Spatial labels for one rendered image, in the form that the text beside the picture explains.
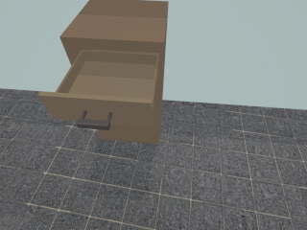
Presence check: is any handle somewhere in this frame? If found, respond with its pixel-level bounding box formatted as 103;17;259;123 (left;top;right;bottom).
76;110;112;130

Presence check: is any drawer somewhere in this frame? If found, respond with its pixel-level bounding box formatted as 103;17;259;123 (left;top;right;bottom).
38;50;159;127

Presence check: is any cabinet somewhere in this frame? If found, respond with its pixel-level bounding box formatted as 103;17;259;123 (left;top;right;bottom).
59;0;169;144

